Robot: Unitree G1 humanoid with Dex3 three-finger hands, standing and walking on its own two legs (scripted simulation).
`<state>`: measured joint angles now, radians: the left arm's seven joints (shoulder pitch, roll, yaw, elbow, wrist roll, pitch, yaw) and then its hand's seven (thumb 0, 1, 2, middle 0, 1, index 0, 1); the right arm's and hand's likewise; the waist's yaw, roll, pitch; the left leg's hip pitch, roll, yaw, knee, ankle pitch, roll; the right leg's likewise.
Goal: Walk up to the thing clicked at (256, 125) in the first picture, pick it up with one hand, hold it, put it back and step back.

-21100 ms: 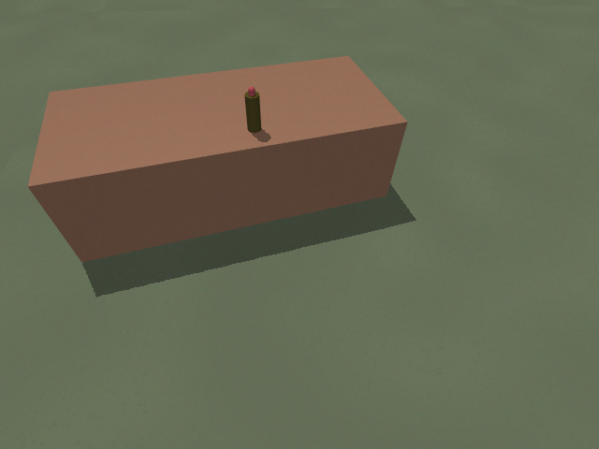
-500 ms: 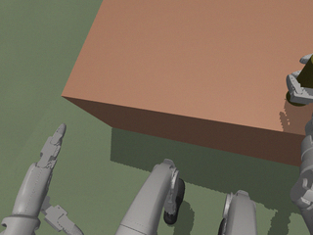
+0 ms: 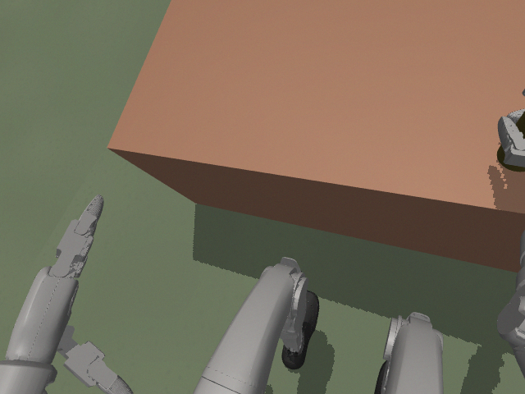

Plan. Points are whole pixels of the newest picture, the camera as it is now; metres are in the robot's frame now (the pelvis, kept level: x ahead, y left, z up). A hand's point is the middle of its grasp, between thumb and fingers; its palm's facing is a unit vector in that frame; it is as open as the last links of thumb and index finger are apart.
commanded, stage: lower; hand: right
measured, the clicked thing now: out of the picture +0.54 -0.20 -0.04
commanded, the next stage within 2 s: loosen in 0.02 s
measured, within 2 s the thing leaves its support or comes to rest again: neither
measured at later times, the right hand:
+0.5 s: hand out of the picture +0.54 -0.19 -0.06, palm faces +0.16 +0.99 -0.01, open 8.8 cm
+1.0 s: hand out of the picture +0.55 -0.20 -0.04, palm faces +0.18 +0.98 -0.01, open 13.8 cm
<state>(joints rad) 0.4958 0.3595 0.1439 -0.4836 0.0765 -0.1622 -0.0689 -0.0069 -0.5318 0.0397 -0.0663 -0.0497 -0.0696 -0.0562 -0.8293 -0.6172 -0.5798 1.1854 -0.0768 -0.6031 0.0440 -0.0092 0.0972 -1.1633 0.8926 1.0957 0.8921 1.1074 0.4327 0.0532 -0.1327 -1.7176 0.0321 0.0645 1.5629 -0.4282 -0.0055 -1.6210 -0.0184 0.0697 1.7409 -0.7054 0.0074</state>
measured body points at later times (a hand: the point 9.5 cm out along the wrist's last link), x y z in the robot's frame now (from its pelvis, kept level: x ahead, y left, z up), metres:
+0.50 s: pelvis -0.01 +0.00 -0.01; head +0.21 -0.07 +0.38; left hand +0.17 +0.25 +0.14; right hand +0.53 -0.24 -0.06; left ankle +0.13 +0.13 -0.51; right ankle +0.03 -0.12 -0.51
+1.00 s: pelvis +0.00 +0.00 +0.00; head +0.21 -0.07 +0.39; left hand +0.18 +0.25 +0.15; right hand +0.53 -0.25 -0.03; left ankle +0.13 +0.13 -0.51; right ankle +0.03 -0.12 -0.51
